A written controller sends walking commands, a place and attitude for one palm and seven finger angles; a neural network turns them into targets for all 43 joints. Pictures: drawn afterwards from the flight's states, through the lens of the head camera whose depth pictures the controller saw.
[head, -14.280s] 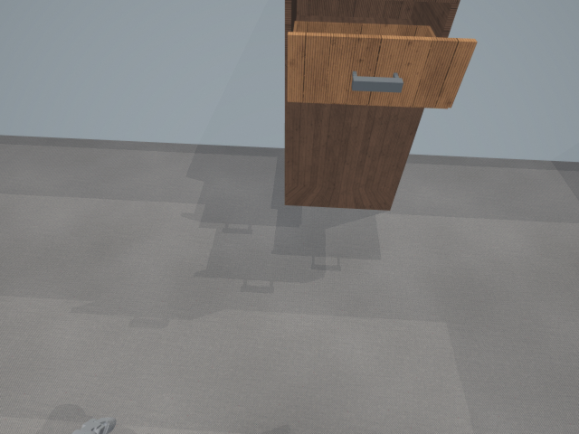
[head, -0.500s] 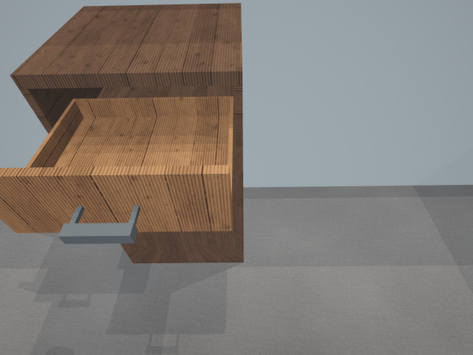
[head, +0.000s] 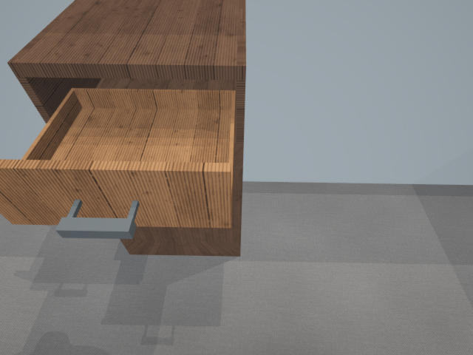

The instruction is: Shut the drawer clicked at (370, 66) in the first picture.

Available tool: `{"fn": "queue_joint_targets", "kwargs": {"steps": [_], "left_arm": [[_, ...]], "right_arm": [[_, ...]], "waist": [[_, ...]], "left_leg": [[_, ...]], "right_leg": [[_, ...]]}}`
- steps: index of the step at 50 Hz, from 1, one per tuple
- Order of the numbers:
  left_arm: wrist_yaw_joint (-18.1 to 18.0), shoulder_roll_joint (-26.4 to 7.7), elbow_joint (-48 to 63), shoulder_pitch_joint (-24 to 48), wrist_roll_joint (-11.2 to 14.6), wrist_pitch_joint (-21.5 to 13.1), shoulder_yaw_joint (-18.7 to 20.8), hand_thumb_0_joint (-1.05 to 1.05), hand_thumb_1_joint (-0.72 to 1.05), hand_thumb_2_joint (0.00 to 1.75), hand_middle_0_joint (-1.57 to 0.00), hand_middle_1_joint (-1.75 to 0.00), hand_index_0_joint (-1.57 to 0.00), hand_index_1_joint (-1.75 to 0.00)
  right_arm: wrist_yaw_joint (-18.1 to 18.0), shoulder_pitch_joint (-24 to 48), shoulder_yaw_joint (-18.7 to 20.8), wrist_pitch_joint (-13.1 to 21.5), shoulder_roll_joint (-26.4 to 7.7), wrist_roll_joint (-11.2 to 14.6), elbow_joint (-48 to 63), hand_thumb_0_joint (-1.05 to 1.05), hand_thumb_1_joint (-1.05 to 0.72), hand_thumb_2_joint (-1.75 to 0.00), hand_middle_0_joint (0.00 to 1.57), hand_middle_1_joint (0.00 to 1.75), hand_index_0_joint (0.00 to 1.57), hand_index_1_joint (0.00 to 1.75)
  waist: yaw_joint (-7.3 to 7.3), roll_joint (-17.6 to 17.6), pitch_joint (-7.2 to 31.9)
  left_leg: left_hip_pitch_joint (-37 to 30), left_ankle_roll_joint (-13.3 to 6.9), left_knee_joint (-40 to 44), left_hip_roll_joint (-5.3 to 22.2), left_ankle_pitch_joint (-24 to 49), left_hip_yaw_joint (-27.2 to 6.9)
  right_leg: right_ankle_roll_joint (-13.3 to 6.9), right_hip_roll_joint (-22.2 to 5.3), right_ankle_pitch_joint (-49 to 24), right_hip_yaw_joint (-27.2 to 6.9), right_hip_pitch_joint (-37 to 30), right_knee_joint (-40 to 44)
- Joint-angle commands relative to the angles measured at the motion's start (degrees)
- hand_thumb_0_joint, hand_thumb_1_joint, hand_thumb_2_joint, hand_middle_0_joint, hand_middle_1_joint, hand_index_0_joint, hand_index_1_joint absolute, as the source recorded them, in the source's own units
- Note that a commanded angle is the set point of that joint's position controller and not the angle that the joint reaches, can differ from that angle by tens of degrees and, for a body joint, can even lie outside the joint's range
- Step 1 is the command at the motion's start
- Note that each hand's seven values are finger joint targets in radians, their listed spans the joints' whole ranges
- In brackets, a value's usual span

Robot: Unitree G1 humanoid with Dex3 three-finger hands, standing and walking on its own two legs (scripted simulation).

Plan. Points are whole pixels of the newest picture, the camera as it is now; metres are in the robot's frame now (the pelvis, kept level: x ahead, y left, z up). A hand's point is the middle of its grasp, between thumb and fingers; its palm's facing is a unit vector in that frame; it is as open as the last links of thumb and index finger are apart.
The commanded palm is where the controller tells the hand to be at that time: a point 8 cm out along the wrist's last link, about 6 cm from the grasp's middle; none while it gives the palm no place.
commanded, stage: look again from close up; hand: left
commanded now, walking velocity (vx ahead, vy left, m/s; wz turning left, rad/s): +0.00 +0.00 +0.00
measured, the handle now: (101, 216) +0.33 +0.27 +0.03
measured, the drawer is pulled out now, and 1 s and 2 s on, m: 0.27 0.27 0.27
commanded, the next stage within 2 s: raise the hand and make a fist in 0.36 s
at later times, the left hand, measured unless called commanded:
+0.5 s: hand out of the picture +0.00 +0.17 -0.17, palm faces +0.07 -0.98 -0.20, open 7.3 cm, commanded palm +0.09 +0.21 -0.07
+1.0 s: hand out of the picture +0.12 +0.19 -0.01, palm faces +0.18 -0.98 -0.06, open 5.3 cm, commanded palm +0.11 +0.24 +0.00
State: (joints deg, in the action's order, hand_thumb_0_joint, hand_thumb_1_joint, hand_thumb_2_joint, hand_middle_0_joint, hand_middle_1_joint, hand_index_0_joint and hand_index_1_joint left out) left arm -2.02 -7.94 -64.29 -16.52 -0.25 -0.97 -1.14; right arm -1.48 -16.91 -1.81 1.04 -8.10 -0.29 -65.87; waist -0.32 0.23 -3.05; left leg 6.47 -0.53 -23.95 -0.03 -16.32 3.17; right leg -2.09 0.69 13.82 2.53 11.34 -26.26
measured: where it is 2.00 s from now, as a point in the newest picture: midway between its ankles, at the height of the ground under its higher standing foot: outside the picture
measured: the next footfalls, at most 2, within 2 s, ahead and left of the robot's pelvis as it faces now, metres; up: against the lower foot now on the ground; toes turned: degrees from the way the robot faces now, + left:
none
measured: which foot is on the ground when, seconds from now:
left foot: down 0.00-1.00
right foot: down 0.00-1.00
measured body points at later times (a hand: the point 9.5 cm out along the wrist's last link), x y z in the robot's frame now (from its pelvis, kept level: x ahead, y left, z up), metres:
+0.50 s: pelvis +0.00 +0.00 +0.00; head +0.02 +0.00 +0.45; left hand +0.00 +0.22 -0.15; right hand -0.01 -0.21 -0.16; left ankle -0.04 +0.11 -0.74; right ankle +0.00 -0.09 -0.74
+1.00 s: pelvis -0.04 -0.01 -0.07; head +0.00 +0.00 +0.38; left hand +0.10 +0.24 +0.00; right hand +0.22 -0.21 -0.09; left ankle -0.04 +0.11 -0.74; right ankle +0.00 -0.09 -0.74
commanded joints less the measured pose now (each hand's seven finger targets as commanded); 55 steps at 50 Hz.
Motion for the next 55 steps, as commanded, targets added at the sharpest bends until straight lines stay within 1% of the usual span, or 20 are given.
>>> {"fn": "queue_joint_targets", "kwargs": {"steps": [1,22,23,24,25,26,27,28,30,33,34,36,38,40,42,45,46,49,51,55], "left_arm": [[-0.29,-5.91,1.69,-3.82,-0.07,-0.81,0.88,0.00,0.90,0.90,-0.20,-0.30,-0.20,-0.30],[-0.33,-5.11,1.44,-4.38,-0.20,-0.88,1.06,0.00,0.90,0.90,-0.20,-0.30,-0.20,-0.30],[-2.57,-7.38,-1.07,-8.62,-1.07,-2.23,1.65,0.00,0.90,0.90,-0.20,-0.30,-0.20,-0.30],[-1.88,-18.42,88.37,33.59,11.58,-14.34,5.50,0.00,0.90,0.90,-0.22,-0.32,-0.22,-0.32],[-5.17,-14.71,75.47,11.10,6.33,-10.97,6.06,0.00,0.90,0.90,-0.24,-0.34,-0.24,-0.34],[-7.23,-2.62,65.05,-5.44,7.45,-2.49,-0.80,0.00,0.90,0.90,-0.26,-0.37,-0.26,-0.37],[-5.87,2.49,66.38,-4.62,8.52,-1.55,-4.71,0.00,0.90,0.90,-0.28,-0.39,-0.28,-0.39],[-5.21,-0.99,69.89,-0.63,9.33,-3.96,-1.98,0.00,0.90,0.90,-0.30,-0.41,-0.30,-0.41],[-2.64,-1.59,67.84,-5.07,9.18,-9.81,0.83,0.00,0.90,0.90,-0.34,-0.45,-0.34,-0.45],[5.58,0.89,60.35,-22.58,11.48,-20.62,4.03,0.00,0.90,0.90,-0.40,-0.52,-0.40,-0.52],[9.36,1.24,60.37,-24.16,12.98,-25.07,4.52,0.00,0.90,0.90,-0.42,-0.54,-0.42,-0.54],[16.09,-4.26,60.66,-25.45,13.88,-32.59,10.40,0.00,0.90,0.90,-0.46,-0.58,-0.46,-0.58],[17.50,-7.76,66.46,-25.34,13.39,-31.27,12.88,0.00,0.90,0.90,-0.50,-0.62,-0.50,-0.62],[16.72,-7.13,74.12,-20.98,14.24,-27.21,11.56,0.00,0.90,0.90,-0.54,-0.67,-0.54,-0.67],[13.92,-8.21,82.01,-13.49,14.53,-26.02,11.69,0.00,0.90,0.90,-0.58,-0.71,-0.58,-0.71],[10.38,-8.72,90.73,-10.17,13.46,-28.48,11.75,0.00,0.90,0.90,-0.64,-0.78,-0.64,-0.78],[10.46,-9.68,94.50,-6.03,13.08,-29.82,10.78,0.00,0.90,0.90,-0.66,-0.80,-0.66,-0.80],[13.82,-8.82,91.10,-4.36,13.42,-30.88,7.69,0.00,0.90,0.90,-0.72,-0.86,-0.72,-0.86],[16.78,-10.00,87.18,-4.15,13.93,-28.47,7.39,0.00,0.90,0.90,-0.76,-0.91,-0.76,-0.91],[18.92,-12.19,83.03,-10.49,16.02,-19.48,12.58,0.00,0.90,0.90,-0.84,-0.99,-0.84,-0.99]], "right_arm": [[-0.47,-4.32,0.93,0.85,-4.53,-0.20,0.84,0.00,-0.90,-0.90,0.20,0.30,0.20,0.30],[-0.70,-4.45,1.10,1.03,-4.20,-0.23,0.48,0.00,-0.90,-0.90,0.20,0.30,0.20,0.30],[-0.24,2.12,1.96,1.54,-6.65,0.29,4.62,0.00,-0.90,-0.90,0.20,0.30,0.20,0.30],[-2.76,0.31,3.28,10.17,-17.10,2.76,25.68,0.00,-0.90,-0.90,0.20,0.30,0.20,0.30],[-4.46,5.97,2.45,14.91,-11.45,1.81,23.16,0.00,-0.90,-0.90,0.20,0.30,0.20,0.30],[-4.20,5.64,3.68,16.42,-9.46,3.16,23.82,0.00,-0.90,-0.90,0.20,0.30,0.20,0.30],[-3.76,3.22,3.04,16.71,-10.70,3.44,22.18,0.00,-0.90,-0.90,0.20,0.30,0.20,0.30],[-3.55,5.75,3.83,17.91,-12.82,3.15,25.37,0.00,-0.90,-0.90,0.20,0.30,0.20,0.30],[-3.03,5.60,4.89,19.29,-13.68,1.18,29.31,0.00,-0.90,-0.90,0.20,0.30,0.20,0.30],[-0.47,8.42,5.98,19.47,-12.53,0.84,35.35,0.00,-0.90,-0.90,0.20,0.30,0.20,0.30],[0.62,9.12,6.23,19.02,-12.73,0.85,36.85,0.00,-0.90,-0.90,0.20,0.30,0.20,0.30],[2.68,10.32,7.47,17.71,-13.81,0.69,40.35,0.00,-0.90,-0.90,0.20,0.30,0.20,0.30],[2.66,12.87,7.28,15.65,-13.68,1.26,45.24,0.00,-0.90,-0.90,0.20,0.30,0.20,0.30],[1.67,13.35,6.59,13.48,-13.00,1.90,48.89,0.00,-0.90,-0.90,0.20,0.30,0.20,0.30],[0.52,12.35,6.19,12.43,-12.58,2.27,50.37,0.00,-0.90,-0.90,0.20,0.30,0.20,0.30],[-0.28,6.50,5.64,12.47,-11.39,1.64,49.39,0.00,-0.90,-0.90,0.20,0.30,0.20,0.30],[-0.43,5.44,5.18,12.54,-11.91,1.14,49.04,0.00,-0.90,-0.90,0.20,0.30,0.20,0.30],[-1.02,5.47,4.06,14.07,-12.38,1.52,46.57,0.00,-0.90,-0.90,0.20,0.30,0.20,0.30],[-1.51,6.48,3.39,15.00,-13.13,2.02,45.59,0.00,-0.90,-0.90,0.20,0.30,0.20,0.30],[-2.31,7.84,3.33,15.81,-12.15,3.21,45.60,0.00,-0.90,-0.90,0.20,0.30,0.20,0.30]], "waist": [[0.38,0.34,-0.73],[0.47,-0.37,-0.90],[2.63,-1.89,-1.11],[-4.30,9.94,28.53],[0.67,17.29,28.20],[-0.63,13.07,15.24],[-1.77,4.68,8.55],[-2.74,-1.08,2.76],[-2.98,-10.88,3.78],[2.87,-13.80,5.54],[3.26,-13.90,5.55],[3.91,-5.78,7.49],[5.42,-4.36,11.82],[4.72,-1.96,13.55],[2.85,1.35,13.60],[0.50,4.76,18.61],[-1.33,2.41,19.78],[-3.29,4.89,16.03],[-3.48,4.11,14.44],[0.19,0.51,17.33]], "left_leg": [[3.50,-1.21,4.82,5.80,8.49,-4.91],[2.69,-1.28,4.90,5.92,10.73,-4.84],[7.15,0.37,-7.73,6.55,17.01,-1.94],[-6.58,-0.87,-0.06,0.13,19.88,-3.60],[-7.81,-0.97,0.16,1.70,26.97,-2.33],[0.22,1.08,0.80,3.15,27.31,-4.38],[2.89,0.45,-0.52,2.97,20.67,-4.40],[6.85,-0.47,-2.26,2.06,13.01,-5.75],[13.23,-1.01,-6.94,0.24,4.00,-5.16],[23.18,0.63,-13.48,-0.86,0.08,-3.02],[27.04,1.07,-15.92,-1.29,-1.61,-2.54],[29.17,1.65,-20.93,-2.31,-1.60,-1.46],[32.77,0.40,-22.59,-2.91,-1.94,0.18],[33.70,-0.21,-23.02,-3.12,-3.82,0.57],[33.34,-0.53,-23.56,-2.51,-7.87,-0.81],[28.42,-1.14,-25.69,-0.99,-0.64,-2.98],[28.15,-1.46,-26.77,-0.56,0.58,-3.87],[28.35,-1.38,-27.15,0.01,-2.07,-5.04],[28.83,-1.58,-26.52,0.06,-3.55,-5.74],[29.01,-1.17,-23.18,-0.38,-2.41,-5.31]], "right_leg": [[-1.20,-6.58,-9.38,-7.08,-1.98,4.51],[-0.96,-6.58,-12.10,-6.92,-1.93,4.26],[0.99,-10.34,-40.73,-8.42,-2.22,2.45],[0.19,-5.02,-27.15,-6.49,-8.64,-1.36],[-1.21,-1.96,-14.21,-4.52,-6.46,-2.92],[-0.35,-2.13,-5.79,-0.56,0.01,-2.63],[0.47,-1.72,-5.80,0.78,3.83,-1.75],[0.89,-1.71,-3.99,1.18,7.56,-1.04],[1.48,-1.61,4.50,2.13,13.60,-2.35],[0.88,-1.17,8.94,2.01,17.15,-9.87],[0.74,-1.17,9.40,1.51,18.42,-12.30],[-0.61,-1.81,6.72,-0.42,18.72,-16.60],[-0.45,-2.27,5.67,-1.74,17.57,-18.98],[-0.02,-2.16,8.05,-3.02,17.79,-18.84],[0.11,-1.88,15.46,-4.56,21.39,-17.33],[0.09,-0.90,4.44,-2.81,21.23,-19.99],[0.43,-0.51,2.21,-2.41,21.99,-21.16],[0.51,-0.51,5.45,-2.01,24.76,-19.80],[0.49,-0.49,7.55,-2.39,24.01,-18.23],[1.16,-1.72,8.74,-3.29,16.22,-14.14]]}}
